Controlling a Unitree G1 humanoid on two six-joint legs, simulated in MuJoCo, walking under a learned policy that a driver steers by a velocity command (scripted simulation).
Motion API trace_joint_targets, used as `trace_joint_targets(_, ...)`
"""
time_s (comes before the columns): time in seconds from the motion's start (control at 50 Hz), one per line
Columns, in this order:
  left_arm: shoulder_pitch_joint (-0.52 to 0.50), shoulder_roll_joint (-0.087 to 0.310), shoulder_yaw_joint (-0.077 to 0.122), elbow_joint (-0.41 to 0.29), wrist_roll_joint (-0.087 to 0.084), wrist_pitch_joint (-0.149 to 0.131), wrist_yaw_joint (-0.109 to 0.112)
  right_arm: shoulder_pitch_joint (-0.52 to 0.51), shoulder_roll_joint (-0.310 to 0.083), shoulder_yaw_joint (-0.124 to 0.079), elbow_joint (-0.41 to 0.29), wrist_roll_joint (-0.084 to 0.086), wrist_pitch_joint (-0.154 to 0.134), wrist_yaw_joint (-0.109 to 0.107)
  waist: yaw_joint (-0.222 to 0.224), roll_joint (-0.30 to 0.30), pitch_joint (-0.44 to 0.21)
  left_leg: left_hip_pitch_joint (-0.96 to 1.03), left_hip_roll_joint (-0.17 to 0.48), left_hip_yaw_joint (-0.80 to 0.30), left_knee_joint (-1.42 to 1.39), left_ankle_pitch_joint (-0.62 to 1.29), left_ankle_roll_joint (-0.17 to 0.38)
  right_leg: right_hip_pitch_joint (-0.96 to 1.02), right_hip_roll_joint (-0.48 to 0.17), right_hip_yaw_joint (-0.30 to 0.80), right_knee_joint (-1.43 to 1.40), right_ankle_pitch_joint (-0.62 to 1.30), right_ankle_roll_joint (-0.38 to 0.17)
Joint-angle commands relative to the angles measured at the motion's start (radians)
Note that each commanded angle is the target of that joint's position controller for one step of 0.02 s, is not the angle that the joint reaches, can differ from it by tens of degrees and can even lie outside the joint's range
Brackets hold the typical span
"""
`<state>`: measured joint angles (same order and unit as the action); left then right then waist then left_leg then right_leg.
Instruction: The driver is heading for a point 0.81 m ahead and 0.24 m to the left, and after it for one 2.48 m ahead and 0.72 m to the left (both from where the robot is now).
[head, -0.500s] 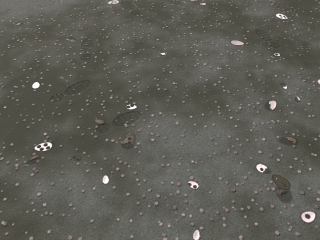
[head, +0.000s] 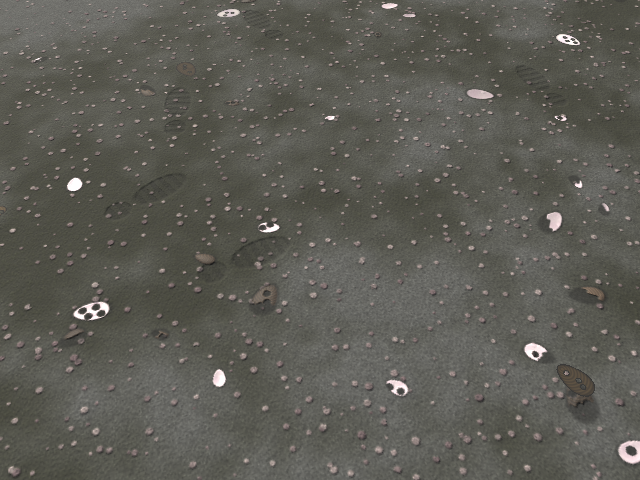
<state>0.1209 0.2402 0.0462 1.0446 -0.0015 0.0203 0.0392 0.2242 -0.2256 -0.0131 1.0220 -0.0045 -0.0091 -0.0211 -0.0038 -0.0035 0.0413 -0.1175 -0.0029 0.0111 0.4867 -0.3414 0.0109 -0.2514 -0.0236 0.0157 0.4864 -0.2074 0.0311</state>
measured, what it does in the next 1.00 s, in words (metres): walks ahead: right foot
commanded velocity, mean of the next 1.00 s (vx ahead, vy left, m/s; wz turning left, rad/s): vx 0.27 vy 0.00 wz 0.08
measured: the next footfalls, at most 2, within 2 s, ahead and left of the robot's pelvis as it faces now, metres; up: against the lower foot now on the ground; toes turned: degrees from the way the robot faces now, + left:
right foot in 0.52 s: +0.11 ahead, -0.14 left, +0.00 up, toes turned -3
left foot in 1.02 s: +0.47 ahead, +0.09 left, +0.00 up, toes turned +10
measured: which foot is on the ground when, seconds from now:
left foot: down 0.00-0.52, up 0.54-1.00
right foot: down 0.00-0.28, up 0.30-0.50, down 0.52-1.00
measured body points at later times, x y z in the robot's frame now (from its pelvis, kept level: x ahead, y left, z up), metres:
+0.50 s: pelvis +0.04 -0.03 +0.00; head +0.05 -0.04 +0.45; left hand +0.11 +0.24 -0.14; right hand +0.01 -0.29 -0.16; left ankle -0.05 +0.11 -0.74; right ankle +0.06 -0.14 -0.73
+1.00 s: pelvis +0.27 -0.03 -0.02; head +0.31 -0.02 +0.43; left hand +0.17 +0.22 -0.16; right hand +0.52 -0.22 -0.12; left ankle +0.43 +0.09 -0.73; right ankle +0.07 -0.14 -0.74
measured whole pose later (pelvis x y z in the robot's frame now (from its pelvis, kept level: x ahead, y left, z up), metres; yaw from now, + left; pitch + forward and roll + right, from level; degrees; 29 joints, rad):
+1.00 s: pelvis +0.27 -0.03 -0.02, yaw +6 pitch +2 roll -1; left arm 0.42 0.23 0.04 1.09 0.00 -0.07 0.03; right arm -0.02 -0.22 -0.04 0.83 0.03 -0.07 0.07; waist 0.06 0.01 0.04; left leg -0.59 0.01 0.08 0.59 -0.04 0.12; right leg 0.22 0.00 -0.17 0.21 -0.44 0.01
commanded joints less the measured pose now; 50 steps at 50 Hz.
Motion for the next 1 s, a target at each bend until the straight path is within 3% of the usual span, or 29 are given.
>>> trace_joint_targets(0.02,-0.002,0.106,0.018,-0.015,0.000,-0.005,0.006,0.046,-0.110,-0.019,-0.013,-0.001,-0.005,-0.003,0.001,0.016,-0.036,-0.108,0.048,-0.039,-0.106,0.281,0.013,0.128,-0.018,0.017,-0.029,0.243,-0.037)
trace_joint_targets(0.24,0.011,0.097,0.013,0.038,0.001,-0.004,0.009,0.076,-0.097,-0.012,0.019,-0.003,-0.007,-0.007,0.005,0.014,-0.008,-0.126,0.041,-0.036,-0.138,0.186,0.013,0.116,-0.016,0.014,-0.052,0.182,-0.030)
trace_joint_targets(0.28,0.026,0.085,0.011,0.053,-0.002,-0.003,0.010,0.108,-0.113,-0.019,0.033,0.005,-0.002,-0.012,-0.002,0.045,-0.008,-0.130,0.043,-0.059,-0.180,-0.101,0.042,0.087,0.033,-0.041,-0.002,-0.063,-0.028)
trace_joint_targets(0.3,0.017,0.086,0.013,0.049,-0.006,-0.005,0.009,0.105,-0.150,-0.032,0.025,0.012,0.001,-0.016,-0.010,0.089,0.027,-0.144,0.080,-0.121,-0.221,-0.295,0.079,0.017,0.065,-0.080,0.066,-0.201,-0.028)
trace_joint_targets(0.32,-0.019,0.090,0.014,0.031,-0.005,-0.015,0.006,0.119,-0.180,-0.042,0.017,0.018,-0.001,-0.019,-0.029,0.134,0.075,-0.144,0.156,-0.225,-0.284,-0.444,0.125,-0.086,0.073,-0.099,0.152,-0.248,-0.030)
trace_joint_targets(0.34,-0.049,0.086,0.013,0.010,-0.009,-0.030,-0.002,0.122,-0.215,-0.056,0.011,0.023,-0.009,-0.021,-0.040,0.183,0.119,-0.142,0.257,-0.347,-0.341,-0.500,0.180,-0.169,0.042,-0.081,0.256,-0.224,-0.045)
trace_joint_targets(0.36,-0.067,0.079,0.012,-0.004,-0.015,-0.046,-0.012,0.130,-0.217,-0.062,0.010,0.023,-0.021,-0.022,-0.045,0.186,0.154,-0.126,0.323,-0.420,-0.370,-0.475,0.220,-0.249,-0.003,-0.046,0.336,-0.229,-0.060)
trace_joint_targets(0.38,-0.079,0.079,0.014,-0.014,-0.023,-0.061,-0.021,0.141,-0.194,-0.060,0.010,0.019,-0.034,-0.020,-0.048,0.170,0.175,-0.072,0.352,-0.446,-0.371,-0.402,0.236,-0.336,-0.035,-0.017,0.395,-0.274,-0.071)
trace_joint_targets(0.42,-0.073,0.076,0.014,-0.023,-0.034,-0.087,-0.037,0.131,-0.168,-0.060,0.000,0.028,-0.048,-0.014,-0.033,0.130,0.167,0.019,0.330,-0.378,-0.335,-0.255,0.208,-0.382,-0.072,-0.002,0.321,-0.288,-0.091)
trace_joint_targets(0.44,-0.065,0.074,0.015,-0.021,-0.035,-0.098,-0.042,0.118,-0.170,-0.062,-0.007,0.034,-0.049,-0.011,-0.024,0.119,0.147,0.011,0.294,-0.313,-0.313,-0.191,0.184,-0.311,-0.062,-0.026,0.228,-0.258,-0.093)
trace_joint_targets(0.46,-0.026,0.065,0.017,-0.006,-0.034,-0.104,-0.046,0.095,-0.179,-0.064,-0.013,0.038,-0.047,-0.007,0.002,0.114,0.118,-0.048,0.250,-0.240,-0.281,-0.139,0.163,-0.173,-0.030,-0.073,0.132,-0.185,-0.090)
trace_joint_targets(0.5,0.169,0.075,0.036,0.076,-0.030,-0.100,-0.047,0.084,-0.182,-0.063,-0.021,0.035,-0.043,0.000,0.079,0.093,0.034,-0.217,0.173,-0.146,-0.158,-0.027,0.136,0.180,0.066,-0.151,0.039,-0.013,-0.065)
trace_joint_targets(0.52,0.280,0.105,0.051,0.102,-0.029,-0.097,-0.044,0.060,-0.157,-0.053,-0.031,0.031,-0.049,0.001,0.134,0.026,-0.007,-0.288,0.122,-0.075,0.026,0.106,0.099,0.313,0.022,-0.063,-0.007,-0.033,-0.086)
trace_joint_targets(0.54,0.406,0.209,0.072,0.111,-0.024,-0.098,-0.034,0.041,-0.075,-0.030,-0.069,0.015,-0.058,0.004,0.159,-0.254,-0.072,-0.463,0.014,0.053,0.415,-0.004,0.017,0.443,-0.228,0.334,-0.175,-0.157,-0.191)
trace_joint_targets(0.56,0.448,0.223,0.061,0.121,-0.007,-0.116,-0.051,0.030,-0.058,-0.031,-0.102,0.035,-0.075,0.000,0.147,-0.321,-0.121,-0.594,-0.060,-0.054,0.665,-0.229,0.012,0.460,-0.372,0.722,-0.332,-0.308,-0.319)
trace_joint_targets(0.58,0.333,0.175,0.039,0.091,-0.007,-0.133,-0.054,0.012,-0.103,-0.041,-0.110,0.063,-0.089,0.004,0.095,-0.180,-0.021,-0.693,0.018,-0.119,0.786,-0.179,0.041,0.395,-0.385,0.672,-0.328,-0.396,-0.314)
trace_joint_targets(0.6,0.251,0.121,0.023,0.060,-0.009,-0.142,-0.058,-0.002,-0.119,-0.045,-0.110,0.067,-0.100,0.013,0.070,-0.121,0.033,-0.712,0.067,-0.115,0.793,-0.067,0.070,0.334,-0.335,0.535,-0.329,-0.374,-0.271)
trace_joint_targets(0.64,0.175,0.079,0.002,0.028,-0.004,-0.143,-0.066,-0.006,-0.138,-0.062,-0.097,0.040,-0.103,0.012,0.031,-0.064,0.065,-0.657,0.128,-0.084,0.686,0.090,0.080,0.250,-0.243,0.315,-0.350,-0.140,-0.203)
trace_joint_targets(0.66,0.191,0.075,-0.002,0.031,0.001,-0.138,-0.063,0.004,-0.126,-0.065,-0.095,0.036,-0.097,0.018,0.022,-0.094,0.056,-0.608,0.141,-0.073,0.643,0.130,0.072,0.222,-0.222,0.248,-0.355,-0.050,-0.192)
trace_joint_targets(0.7,0.253,0.079,-0.007,0.044,0.003,-0.131,-0.052,-0.018,-0.102,-0.065,-0.099,0.030,-0.084,0.026,0.027,-0.073,0.052,-0.605,0.140,-0.037,0.584,0.177,0.043,0.229,-0.194,0.165,-0.364,0.121,-0.200)
trace_joint_targets(0.76,0.273,0.114,-0.001,0.040,0.013,-0.124,-0.030,-0.125,-0.065,-0.054,-0.142,0.030,-0.071,0.030,0.039,-0.047,0.070,-0.657,0.134,-0.027,0.433,0.267,0.012,0.231,-0.193,0.068,-0.384,0.240,-0.203)
trace_joint_targets(0.82,0.288,0.122,0.001,0.030,0.014,-0.124,-0.018,-0.236,-0.044,-0.039,-0.185,0.035,-0.070,0.043,0.064,-0.058,0.089,-0.587,0.101,0.009,0.251,0.391,0.017,0.187,-0.177,-0.028,-0.424,0.240,-0.188)
trace_joint_targets(0.9,0.336,0.121,0.006,0.038,0.002,-0.117,-0.016,-0.333,-0.044,-0.030,-0.235,0.037,-0.072,0.069,0.075,-0.039,0.116,-0.572,0.075,0.024,0.128,0.412,0.060,0.283,-0.216,-0.107,-0.406,0.310,-0.178)
trace_joint_targets(0.92,0.335,0.125,0.009,0.035,0.000,-0.112,-0.016,-0.344,-0.048,-0.031,-0.247,0.037,-0.074,0.077,0.068,-0.042,0.113,-0.568,0.066,0.031,0.110,0.390,0.075,0.322,-0.228,-0.124,-0.379,0.377,-0.172)
trace_joint_targets(0.96,0.307,0.154,0.019,0.015,0.002,-0.101,-0.011,-0.319,-0.076,-0.043,-0.258,0.034,-0.076,0.090,0.028,-0.073,0.061,-0.488,0.018,0.076,0.108,0.309,0.111,0.389,-0.244,-0.157,-0.264,0.717,-0.153)
trace_joint_targets(0.98,0.294,0.171,0.025,0.003,0.004,-0.093,-0.007,-0.269,-0.103,-0.057,-0.254,0.034,-0.074,0.093,-0.008,-0.101,0.010,-0.416,-0.017,0.103,0.124,0.257,0.130,0.417,-0.247,-0.171,-0.161,0.910,-0.141)
trace_joint_targets(1.0,0.278,0.182,0.028,-0.012,0.011,-0.081,-0.002,-0.148,-0.143,-0.080,-0.228,0.036,-0.071,0.095,-0.072,-0.123,-0.066,-0.277,-0.059,0.123,0.127,0.223,0.150,0.410,-0.238,-0.187,0.011,1.035,-0.127)
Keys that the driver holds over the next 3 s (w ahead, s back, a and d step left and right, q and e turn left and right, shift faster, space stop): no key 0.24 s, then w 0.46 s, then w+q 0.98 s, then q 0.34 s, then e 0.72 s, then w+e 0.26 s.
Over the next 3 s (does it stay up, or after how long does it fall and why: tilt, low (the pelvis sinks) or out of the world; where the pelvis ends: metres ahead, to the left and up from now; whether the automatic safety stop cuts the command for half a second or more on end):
stays up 0.87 0.19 0.01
